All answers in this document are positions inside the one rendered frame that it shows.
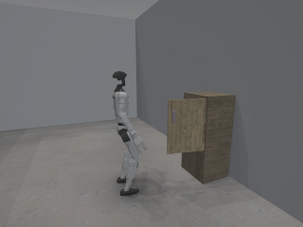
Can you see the humanoid robot head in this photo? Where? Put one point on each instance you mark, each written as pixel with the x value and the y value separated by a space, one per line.
pixel 119 75

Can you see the robot right hand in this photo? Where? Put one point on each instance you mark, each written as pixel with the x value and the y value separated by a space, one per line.
pixel 138 142

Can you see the cupboard door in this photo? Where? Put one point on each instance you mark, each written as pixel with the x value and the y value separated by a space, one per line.
pixel 187 133

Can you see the handle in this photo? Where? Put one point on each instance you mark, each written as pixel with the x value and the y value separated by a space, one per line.
pixel 173 117

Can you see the robot right upper arm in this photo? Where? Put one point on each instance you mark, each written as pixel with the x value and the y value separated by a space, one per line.
pixel 122 98

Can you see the right robot thigh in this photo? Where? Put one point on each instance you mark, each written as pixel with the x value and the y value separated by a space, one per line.
pixel 125 136

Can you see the right robot forearm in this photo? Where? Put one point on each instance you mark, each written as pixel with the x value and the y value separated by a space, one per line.
pixel 128 125

